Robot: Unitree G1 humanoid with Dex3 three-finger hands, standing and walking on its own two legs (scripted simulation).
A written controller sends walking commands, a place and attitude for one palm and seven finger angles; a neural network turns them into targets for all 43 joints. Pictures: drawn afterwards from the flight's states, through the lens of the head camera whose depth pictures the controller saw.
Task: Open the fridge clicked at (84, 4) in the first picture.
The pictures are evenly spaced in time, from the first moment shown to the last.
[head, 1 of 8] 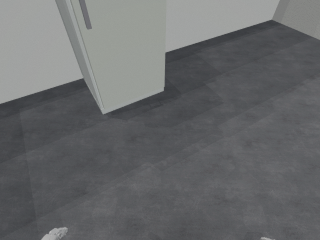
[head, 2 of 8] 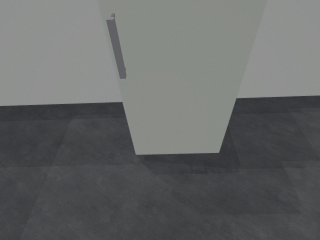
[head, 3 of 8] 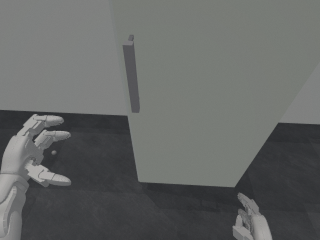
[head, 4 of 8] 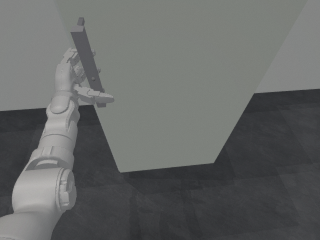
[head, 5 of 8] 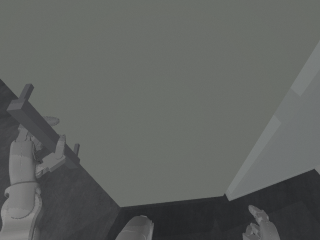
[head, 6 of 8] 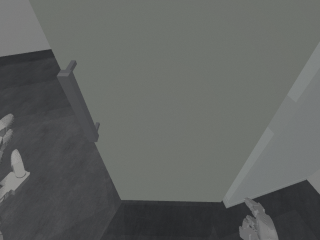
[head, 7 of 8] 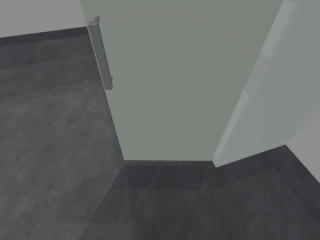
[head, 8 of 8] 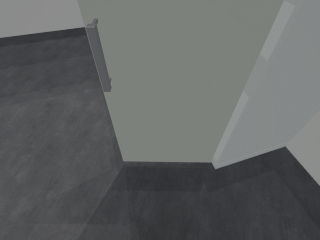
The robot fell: no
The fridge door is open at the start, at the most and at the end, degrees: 0 77 71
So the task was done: yes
